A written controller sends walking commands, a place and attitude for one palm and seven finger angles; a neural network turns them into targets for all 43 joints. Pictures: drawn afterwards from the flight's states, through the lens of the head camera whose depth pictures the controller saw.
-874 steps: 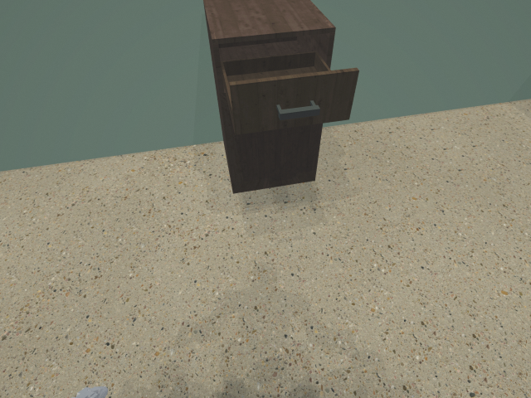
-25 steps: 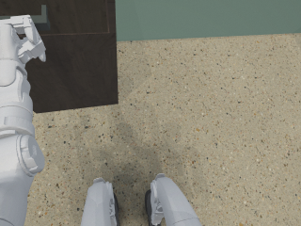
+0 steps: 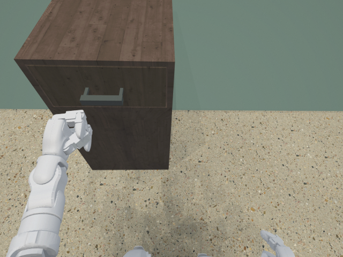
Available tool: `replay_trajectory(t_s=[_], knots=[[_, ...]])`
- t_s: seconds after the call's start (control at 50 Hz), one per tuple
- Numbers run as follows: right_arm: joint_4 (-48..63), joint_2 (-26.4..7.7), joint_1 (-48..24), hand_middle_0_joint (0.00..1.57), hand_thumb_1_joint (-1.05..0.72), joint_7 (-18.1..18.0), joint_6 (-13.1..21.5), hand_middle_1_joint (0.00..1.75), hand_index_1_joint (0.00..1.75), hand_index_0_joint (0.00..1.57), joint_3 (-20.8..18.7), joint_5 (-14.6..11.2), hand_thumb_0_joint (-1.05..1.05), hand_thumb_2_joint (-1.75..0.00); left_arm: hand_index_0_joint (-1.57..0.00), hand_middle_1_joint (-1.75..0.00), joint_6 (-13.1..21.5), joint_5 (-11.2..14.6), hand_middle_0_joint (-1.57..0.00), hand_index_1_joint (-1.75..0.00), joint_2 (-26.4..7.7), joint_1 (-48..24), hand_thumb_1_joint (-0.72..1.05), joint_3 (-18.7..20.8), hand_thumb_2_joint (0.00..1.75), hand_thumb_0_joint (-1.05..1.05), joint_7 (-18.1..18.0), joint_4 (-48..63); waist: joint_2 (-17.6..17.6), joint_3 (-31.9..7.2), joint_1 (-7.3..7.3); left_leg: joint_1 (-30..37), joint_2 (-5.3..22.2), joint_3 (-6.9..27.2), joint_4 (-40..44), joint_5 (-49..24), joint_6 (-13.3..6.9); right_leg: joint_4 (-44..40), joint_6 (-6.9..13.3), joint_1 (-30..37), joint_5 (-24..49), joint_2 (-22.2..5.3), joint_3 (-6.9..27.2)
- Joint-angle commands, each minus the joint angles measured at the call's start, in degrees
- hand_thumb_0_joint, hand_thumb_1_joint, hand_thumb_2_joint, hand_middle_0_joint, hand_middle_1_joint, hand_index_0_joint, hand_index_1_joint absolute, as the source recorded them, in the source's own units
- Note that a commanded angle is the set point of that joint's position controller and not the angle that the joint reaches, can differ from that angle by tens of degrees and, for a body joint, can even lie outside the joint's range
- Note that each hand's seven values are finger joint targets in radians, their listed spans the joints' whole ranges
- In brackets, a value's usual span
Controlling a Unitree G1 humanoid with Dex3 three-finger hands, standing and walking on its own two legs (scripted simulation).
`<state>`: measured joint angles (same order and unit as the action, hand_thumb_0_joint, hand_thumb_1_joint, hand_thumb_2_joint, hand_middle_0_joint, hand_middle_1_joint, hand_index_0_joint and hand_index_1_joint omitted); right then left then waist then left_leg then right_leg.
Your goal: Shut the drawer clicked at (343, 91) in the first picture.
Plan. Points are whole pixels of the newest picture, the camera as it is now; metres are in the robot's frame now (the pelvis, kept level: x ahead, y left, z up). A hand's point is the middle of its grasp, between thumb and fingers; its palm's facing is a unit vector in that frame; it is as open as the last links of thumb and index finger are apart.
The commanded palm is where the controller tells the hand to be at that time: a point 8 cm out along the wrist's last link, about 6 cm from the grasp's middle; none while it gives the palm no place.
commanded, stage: draw the hand back to the body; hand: left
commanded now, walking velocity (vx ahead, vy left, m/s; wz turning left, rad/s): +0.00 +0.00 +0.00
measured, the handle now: (103, 95) +0.59 +0.22 -0.04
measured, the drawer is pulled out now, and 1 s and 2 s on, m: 0.00 0.00 0.00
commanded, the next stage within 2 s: step back with the hand held close in 0.90 s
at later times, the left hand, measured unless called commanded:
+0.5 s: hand (32, 173) +0.24 +0.22 +0.16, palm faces +0.30 -0.90 -0.32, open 3.2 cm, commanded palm +0.19 +0.27 +0.18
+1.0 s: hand out of the picture +0.18 +0.22 +0.21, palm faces +0.40 -0.83 -0.38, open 3.2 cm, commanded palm +0.13 +0.27 +0.23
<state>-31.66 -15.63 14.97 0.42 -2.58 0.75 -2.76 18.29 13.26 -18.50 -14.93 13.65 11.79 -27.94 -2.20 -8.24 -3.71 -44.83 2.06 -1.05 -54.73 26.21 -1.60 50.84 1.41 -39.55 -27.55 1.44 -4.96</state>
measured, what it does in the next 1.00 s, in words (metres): rises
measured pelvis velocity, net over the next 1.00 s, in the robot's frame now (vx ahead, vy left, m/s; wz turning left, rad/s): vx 0.00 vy -0.01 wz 0.01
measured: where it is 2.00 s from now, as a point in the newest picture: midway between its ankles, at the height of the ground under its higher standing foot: outside the picture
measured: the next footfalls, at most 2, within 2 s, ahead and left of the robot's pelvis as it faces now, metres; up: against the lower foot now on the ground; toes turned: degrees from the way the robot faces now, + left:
none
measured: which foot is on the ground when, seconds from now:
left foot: down 0.00-1.00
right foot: down 0.00-1.00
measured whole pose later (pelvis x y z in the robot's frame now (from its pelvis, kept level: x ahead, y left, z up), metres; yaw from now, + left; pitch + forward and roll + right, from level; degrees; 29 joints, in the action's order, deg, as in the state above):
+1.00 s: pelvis +0.00 -0.01 +0.05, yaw +1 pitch -4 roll +0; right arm -34.7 -13.6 11.6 -4.0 5.2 1.3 -0.8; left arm 6.0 4.9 -18.0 30.7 15.2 -5.9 24.4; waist -4.6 0.2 3.5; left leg -7.5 0.7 -2.2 -26.0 14.5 -0.6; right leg 23.7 2.0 -3.3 -16.4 1.3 -3.7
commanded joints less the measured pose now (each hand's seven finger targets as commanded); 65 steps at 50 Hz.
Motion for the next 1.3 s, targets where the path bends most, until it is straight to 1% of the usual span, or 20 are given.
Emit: replay_trajectory(t_s=[0.0, 0.02, 0.04, 0.06, 0.12, 0.18, 0.22, 0.34, 0.54, 0.7, 0.74, 0.8, 0.88, 0.94, 1.0, 1.02, 1.04, 1.08, 1.12, 1.28], knots=[[7.23, -7.33, 1.53, 0.20, -0.90, -1.29, 2.65, 0.30, 0.30, 0.20, -2.53, -0.60, 0.00, -0.90, -1.40, -1.60, 1.87, 2.63, -1.40, -1.60, -10.84, -7.79, 0.90, 4.26, 0.90, 0.00, 0.87, 17.90, -2.79, -15.69, 0.65, 19.96, -0.98, 2.31, 8.22, -27.39, -0.43, -6.61, -0.27, 10.96, 28.46, 1.26, 1.94], [8.79, -6.13, -3.62, 0.20, -0.90, -2.34, 0.92, 0.30, 0.30, 0.20, -2.80, -0.54, 0.00, -0.90, -1.40, -1.60, -1.41, -5.40, -1.40, -1.60, -15.28, -5.68, 0.90, 2.51, 0.90, 0.00, -5.67, 21.40, -3.52, -17.48, 3.91, 24.32, -1.47, 1.35, 11.65, -26.34, -0.09, -10.44, 0.52, 13.46, 26.06, -0.27, 4.63], [10.04, -5.47, -3.83, 0.20, -0.90, -3.15, 0.50, 0.30, 0.30, 0.20, -2.53, -0.42, 0.00, -0.90, -1.40, -1.60, -3.60, -5.86, -1.40, -1.60, -11.67, -3.78, 0.90, 0.86, 0.90, 0.00, -9.21, 24.26, -3.26, -14.79, 2.36, 25.44, -1.38, 1.18, 13.51, -24.51, -0.03, -12.21, 0.36, 14.05, 25.39, -0.47, 4.24], [10.11, -5.32, -4.49, 0.20, -0.90, -3.72, 0.26, 0.30, 0.30, 0.20, -2.28, -0.45, 0.00, -0.90, -1.40, -1.60, -5.46, -6.76, -1.40, -1.60, -9.65, -1.59, 0.90, -1.28, 0.90, 0.00, -11.54, 25.98, -3.23, -13.47, 2.48, 26.39, -1.19, 1.09, 14.98, -23.45, -0.07, -13.40, 0.29, 15.62, 24.76, -0.73, 4.20], [9.76, -5.54, -6.58, 0.20, -0.90, -5.35, -0.24, 0.30, 0.30, 0.20, -1.65, -0.32, 0.00, -0.90, -1.40, -1.60, -9.22, -7.74, -1.40, -1.60, -11.12, 1.37, 0.90, -0.20, 0.90, 0.00, -15.99, 28.41, 2.46, -8.66, 2.22, 27.19, -1.05, 0.70, 18.98, -20.14, -0.71, -17.44, -0.24, 19.88, 24.16, -0.96, 4.31], [9.42, -5.07, -8.76, 0.20, -0.90, -6.14, 1.01, 0.30, 0.30, 0.20, -0.91, -0.17, 0.00, -0.90, -1.40, -1.60, -10.45, -8.60, -1.40, -1.60, -10.83, 1.13, 0.90, -0.69, 0.90, 0.00, -18.06, 34.14, -1.09, -7.11, 2.94, 32.47, -0.99, 1.22, 22.65, -20.82, -0.56, -20.47, 0.21, 22.51, 23.49, -1.19, 4.00], [8.96, -4.77, -9.23, 0.20, -0.90, -6.22, 2.23, 0.30, 0.30, 0.20, -0.52, 0.12, 0.00, -0.90, -1.40, -1.60, -11.18, -8.81, -1.40, -1.60, -10.21, 4.48, 0.90, -1.07, 0.90, 0.00, -18.55, 37.18, -2.59, -6.77, 3.53, 35.97, -0.93, 1.47, 24.53, -23.15, -0.52, -22.32, 0.32, 24.72, 24.82, -1.20, 4.02], [8.22, -4.29, -10.73, 0.20, -0.90, -5.23, 4.15, 0.30, 0.30, 0.20, -0.19, 0.74, 0.00, -0.90, -1.40, -1.60, -12.66, -8.60, -1.40, -1.60, -8.14, 17.85, 0.90, -0.63, 0.90, 0.00, -18.18, 44.16, 0.44, -1.25, 4.76, 39.72, -0.73, 1.11, 29.13, -27.06, -0.37, -27.13, 0.10, 29.64, 28.28, -1.21, 3.57], [8.02, -3.31, -12.08, 0.20, -0.90, -4.26, 7.08, 0.30, 0.30, 0.20, -0.67, 1.78, 0.00, -0.90, -1.40, -1.60, -11.36, -8.09, -1.40, -1.60, -10.74, 32.45, 0.90, 5.98, 0.90, 0.00, -18.02, 59.85, -1.36, 2.08, 6.18, 41.82, -1.09, 0.12, 31.54, -27.23, -0.54, -30.92, -0.10, 33.48, 29.39, -1.67, 3.93], [7.57, -2.99, -11.91, 0.20, -0.90, -4.21, 10.16, 0.30, 0.30, 0.20, -1.51, 1.75, 0.00, -0.90, -1.40, -1.60, -9.30, -8.01, -1.40, -1.60, -12.10, 44.27, 0.90, 10.54, 0.90, 0.00, -18.52, 68.00, 0.22, 4.44, 7.18, 41.17, -0.81, -0.04, 30.70, -25.49, -0.52, -31.98, -0.29, 32.45, 28.05, -1.69, 4.17], [6.95, -2.98, -11.43, 0.20, -0.90, -4.26, 10.21, 0.30, 0.30, 0.20, -1.56, 1.73, 0.00, -0.90, -1.40, -1.60, -9.34, -8.14, -1.40, -1.60, -9.05, 43.80, 0.90, 8.15, 0.90, 0.00, -18.25, 64.90, 1.40, 7.56, 6.28, 40.45, -0.69, -0.24, 30.78, -23.83, -0.74, -31.92, -0.54, 30.51, 26.54, -1.90, 4.04], [6.60, -3.39, -11.38, 0.20, -0.90, -4.63, 10.10, 0.30, 0.30, 0.20, -1.96, 1.63, 0.00, -0.90, -1.40, -1.60, -9.15, -8.24, -1.40, -1.60, -8.78, 41.85, 0.90, 7.94, 0.90, 0.00, -18.27, 62.52, 2.79, 9.50, 6.10, 40.11, -0.77, -0.18, 30.83, -20.72, -0.95, -33.32, -0.71, 28.66, 22.26, -1.88, 4.49], [6.88, -3.19, -11.64, 0.20, -0.90, -5.05, 10.87, 0.30, 0.30, 0.20, -1.83, 1.87, 0.00, -0.90, -1.40, -1.60, -8.11, -8.43, -1.40, -1.60, -9.94, 40.34, 0.90, 8.56, 0.90, 0.00, -18.63, 64.88, 0.98, 6.33, 6.79, 40.83, -0.98, 0.06, 30.96, -20.31, -1.17, -32.62, -0.55, 30.50, 21.38, -2.51, 4.85], [6.85, -2.89, -11.93, 0.20, -0.90, -5.15, 11.87, 0.30, 0.30, 0.20, -1.54, 1.92, 0.00, -0.90, -1.40, -1.60, -7.79, -8.51, -1.40, -1.60, -10.72, 40.31, 0.90, 8.91, 0.90, 0.00, -18.90, 66.61, -1.76, 6.06, 7.10, 40.83, -1.04, 0.25, 31.09, -20.40, -0.85, -32.70, -0.29, 31.11, 21.44, -2.58, 4.99], [6.60, -2.84, -11.92, 0.20, -0.90, -5.12, 12.43, 0.30, 0.30, 0.20, -1.60, 1.95, 0.00, -0.90, -1.40, -1.60, -8.02, -8.58, -1.40, -1.60, -10.95, 41.88, 0.90, 9.58, 0.90, 0.00, -18.97, 65.98, -1.35, 6.35, 7.40, 40.74, -0.94, 0.32, 31.07, -22.12, -0.66, -32.39, -0.15, 31.48, 23.67, -2.30, 4.79], [7.77, -4.58, -10.56, 0.20, -0.90, -4.63, 10.81, 0.30, 0.30, 0.20, -2.18, 2.25, 0.00, -0.90, -1.40, -1.60, -5.26, -9.07, -1.40, -1.60, -18.47, 34.53, 0.90, 17.66, 0.90, 0.00, -19.26, 71.21, 1.45, 11.52, 4.68, 36.04, 0.24, 1.37, 29.30, -18.67, -1.60, -35.54, -0.53, 26.09, 26.79, -5.79, 11.35], [6.14, -3.43, -10.19, 0.20, -0.90, -4.50, 9.88, 0.30, 0.30, 0.20, -2.28, 2.47, 0.00, -0.90, -1.40, -1.60, -4.85, -9.34, -1.40, -1.60, -14.09, 39.83, 0.90, 14.84, 0.90, 0.00, -18.78, 64.20, 4.08, 11.68, 4.20, 36.11, -0.03, 1.65, 27.99, -18.03, -1.42, -35.95, -0.29, 25.31, 26.95, -7.08, 11.19], [6.80, -3.57, -9.92, 0.20, -0.90, -4.09, 8.34, 0.30, 0.30, 0.20, -2.73, 2.56, 0.00, -0.90, -1.40, -1.60, -4.66, -9.75, -1.40, -1.60, -10.02, 45.43, 0.90, 11.48, 0.90, 0.00, -18.22, 62.34, 3.42, 8.87, 3.87, 36.43, 0.68, 1.22, 28.30, -20.53, -1.35, -34.03, -0.75, 26.58, 29.70, -7.32, 10.23], [7.45, -3.81, -10.14, 0.20, -0.90, -4.04, 7.42, 0.30, 0.30, 0.20, -3.18, 2.63, 0.00, -0.90, -1.40, -1.60, -4.14, -9.80, -1.40, -1.60, -9.56, 47.61, 0.90, 11.02, 0.90, 0.00, -18.09, 62.94, 1.08, 6.82, 4.01, 36.25, 1.28, 1.32, 29.76, -23.67, -1.38, -32.11, -1.23, 28.04, 30.65, -6.51, 8.62], [9.76, -3.88, -10.15, 0.20, -0.90, -4.59, 5.39, 0.30, 0.30, 0.20, -4.09, 2.32, 0.00, -0.90, -1.40, -1.60, -3.64, -9.53, -1.40, -1.60, -13.47, 52.48, 0.90, 14.85, 0.90, 0.00, -19.44, 70.16, 0.38, -1.11, 4.46, 34.68, 3.12, 2.79, 30.24, -35.41, -1.51, -25.65, -1.84, 32.53, 35.65, -4.63, 6.26]])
